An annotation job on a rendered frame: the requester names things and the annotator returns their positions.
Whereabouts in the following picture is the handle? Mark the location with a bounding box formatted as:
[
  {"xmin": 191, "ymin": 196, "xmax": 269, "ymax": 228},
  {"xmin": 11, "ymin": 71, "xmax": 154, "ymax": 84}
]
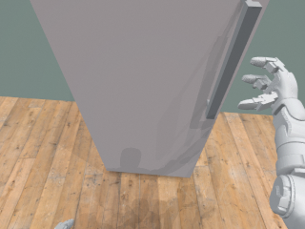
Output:
[{"xmin": 205, "ymin": 0, "xmax": 262, "ymax": 119}]

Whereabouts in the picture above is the robot right forearm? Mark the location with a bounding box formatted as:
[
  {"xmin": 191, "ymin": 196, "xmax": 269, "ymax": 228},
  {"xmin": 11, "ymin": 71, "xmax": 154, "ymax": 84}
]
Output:
[{"xmin": 272, "ymin": 98, "xmax": 305, "ymax": 178}]

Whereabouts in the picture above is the robot right hand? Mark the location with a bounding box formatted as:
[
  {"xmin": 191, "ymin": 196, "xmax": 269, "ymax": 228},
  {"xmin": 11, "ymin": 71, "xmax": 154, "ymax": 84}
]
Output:
[{"xmin": 237, "ymin": 56, "xmax": 298, "ymax": 112}]

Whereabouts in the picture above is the fridge door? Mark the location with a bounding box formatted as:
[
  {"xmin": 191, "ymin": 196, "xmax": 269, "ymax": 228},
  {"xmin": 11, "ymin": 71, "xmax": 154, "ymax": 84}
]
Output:
[{"xmin": 30, "ymin": 0, "xmax": 270, "ymax": 178}]

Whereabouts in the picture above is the robot left hand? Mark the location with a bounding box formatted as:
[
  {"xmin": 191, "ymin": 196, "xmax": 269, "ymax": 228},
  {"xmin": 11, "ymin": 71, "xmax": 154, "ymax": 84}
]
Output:
[{"xmin": 54, "ymin": 219, "xmax": 74, "ymax": 229}]

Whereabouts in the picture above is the right robot upper arm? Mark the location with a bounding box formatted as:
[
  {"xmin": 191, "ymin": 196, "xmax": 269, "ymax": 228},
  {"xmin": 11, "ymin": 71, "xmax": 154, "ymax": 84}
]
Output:
[{"xmin": 269, "ymin": 174, "xmax": 305, "ymax": 229}]

